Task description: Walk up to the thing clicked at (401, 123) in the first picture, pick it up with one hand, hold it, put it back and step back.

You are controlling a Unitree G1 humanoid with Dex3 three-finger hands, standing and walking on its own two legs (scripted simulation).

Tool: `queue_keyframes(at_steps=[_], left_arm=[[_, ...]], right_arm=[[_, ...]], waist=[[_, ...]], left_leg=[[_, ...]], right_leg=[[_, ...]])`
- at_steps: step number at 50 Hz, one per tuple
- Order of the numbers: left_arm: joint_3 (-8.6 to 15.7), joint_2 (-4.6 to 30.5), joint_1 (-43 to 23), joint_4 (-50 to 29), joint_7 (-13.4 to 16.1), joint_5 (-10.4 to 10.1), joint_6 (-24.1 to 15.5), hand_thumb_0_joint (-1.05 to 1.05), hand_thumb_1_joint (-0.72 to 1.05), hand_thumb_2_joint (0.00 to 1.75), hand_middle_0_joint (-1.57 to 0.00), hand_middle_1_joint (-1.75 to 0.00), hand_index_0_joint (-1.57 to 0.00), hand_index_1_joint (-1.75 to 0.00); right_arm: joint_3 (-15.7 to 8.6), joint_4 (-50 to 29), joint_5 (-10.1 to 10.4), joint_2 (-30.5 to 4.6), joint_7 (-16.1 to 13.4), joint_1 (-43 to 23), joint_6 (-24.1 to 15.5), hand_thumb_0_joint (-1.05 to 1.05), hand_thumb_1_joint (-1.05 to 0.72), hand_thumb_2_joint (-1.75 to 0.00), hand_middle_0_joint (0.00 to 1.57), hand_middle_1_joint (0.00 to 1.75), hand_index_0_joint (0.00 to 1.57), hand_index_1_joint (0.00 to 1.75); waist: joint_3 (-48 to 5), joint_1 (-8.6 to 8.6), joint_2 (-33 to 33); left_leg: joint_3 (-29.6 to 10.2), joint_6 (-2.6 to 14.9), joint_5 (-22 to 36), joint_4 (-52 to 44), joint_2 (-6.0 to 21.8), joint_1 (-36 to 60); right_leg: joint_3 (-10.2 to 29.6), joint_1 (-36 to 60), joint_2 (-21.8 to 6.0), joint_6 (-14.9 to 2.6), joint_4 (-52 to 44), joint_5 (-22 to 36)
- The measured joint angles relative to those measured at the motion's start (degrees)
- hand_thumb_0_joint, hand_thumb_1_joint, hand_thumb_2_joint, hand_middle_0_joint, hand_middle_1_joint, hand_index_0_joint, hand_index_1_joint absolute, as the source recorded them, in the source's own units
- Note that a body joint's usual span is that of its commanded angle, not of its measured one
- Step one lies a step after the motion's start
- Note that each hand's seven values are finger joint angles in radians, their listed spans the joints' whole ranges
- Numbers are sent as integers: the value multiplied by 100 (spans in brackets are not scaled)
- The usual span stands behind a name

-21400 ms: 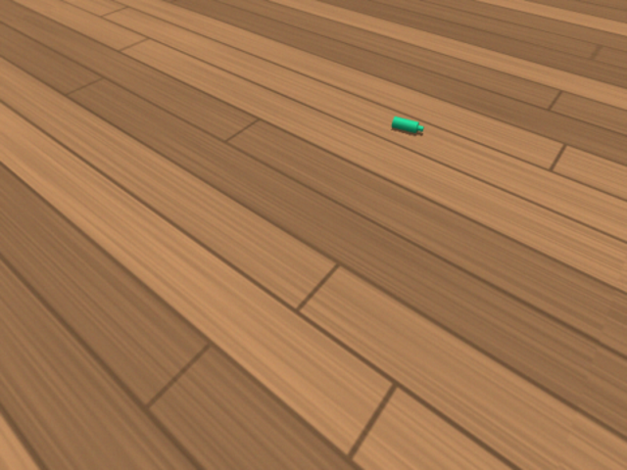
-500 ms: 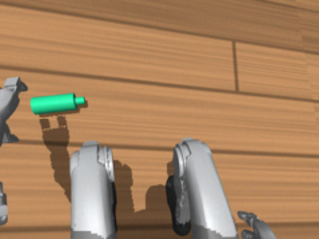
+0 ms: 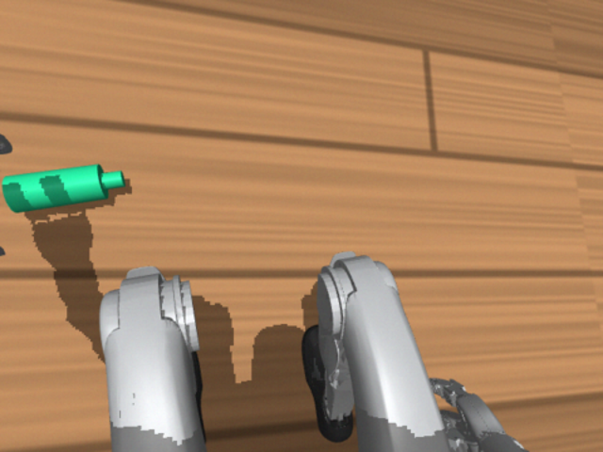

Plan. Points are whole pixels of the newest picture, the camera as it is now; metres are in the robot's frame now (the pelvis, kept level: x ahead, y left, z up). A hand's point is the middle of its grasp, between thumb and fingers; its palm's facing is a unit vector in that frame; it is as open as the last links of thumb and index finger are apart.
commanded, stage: rise first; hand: left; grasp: from above
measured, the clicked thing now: (69, 186) +0.47 +0.34 -0.30
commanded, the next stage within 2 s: approach in 1.82 s
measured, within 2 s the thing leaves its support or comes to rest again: neither
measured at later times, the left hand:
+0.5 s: hand out of the picture +0.41 +0.38 -0.18, palm faces -0.42 -0.12 -0.90, open 14.2 cm
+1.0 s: hand (0, 197) +0.42 +0.38 -0.19, palm faces -0.42 -0.13 -0.90, open 14.1 cm
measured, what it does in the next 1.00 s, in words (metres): stands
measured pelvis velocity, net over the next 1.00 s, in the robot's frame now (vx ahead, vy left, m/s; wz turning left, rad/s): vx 0.00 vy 0.00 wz -0.04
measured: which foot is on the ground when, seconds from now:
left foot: down 0.00-1.00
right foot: down 0.00-1.00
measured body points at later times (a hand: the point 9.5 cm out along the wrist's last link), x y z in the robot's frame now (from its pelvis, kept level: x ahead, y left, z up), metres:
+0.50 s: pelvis +0.00 +0.00 -0.01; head +0.24 +0.10 +0.36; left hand +0.43 +0.39 -0.13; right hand +0.10 -0.27 -0.12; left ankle +0.08 +0.14 -0.30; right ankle +0.10 -0.12 -0.30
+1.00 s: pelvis +0.00 +0.00 -0.02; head +0.24 +0.11 +0.35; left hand +0.44 +0.39 -0.14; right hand +0.08 -0.27 -0.12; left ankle +0.08 +0.14 -0.30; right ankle +0.10 -0.12 -0.30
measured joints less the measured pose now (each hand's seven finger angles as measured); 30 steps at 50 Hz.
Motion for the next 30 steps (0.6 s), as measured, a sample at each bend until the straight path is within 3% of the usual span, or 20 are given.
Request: queue_keyframes(at_steps=[30], left_arm=[[45, 225, -113, 210, 147, 45, -36, 0, -55, 102, -8, -102, -8, -103]], right_arm=[[238, -13, -99, -33, 85, -37, 30, 0, -91, -90, 21, 30, 20, 30]], waist=[[168, -150, -78]], left_leg=[[-132, -4, -91, 308, -1, -163]], right_leg=[[-85, -122, 58, 38, 216, -48]])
